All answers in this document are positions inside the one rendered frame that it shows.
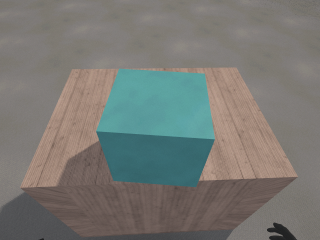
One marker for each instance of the right robot hand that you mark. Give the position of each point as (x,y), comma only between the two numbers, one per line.
(280,229)

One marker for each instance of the pedestal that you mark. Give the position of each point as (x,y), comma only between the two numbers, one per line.
(70,177)

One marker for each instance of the carton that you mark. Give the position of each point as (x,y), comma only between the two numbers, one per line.
(156,127)

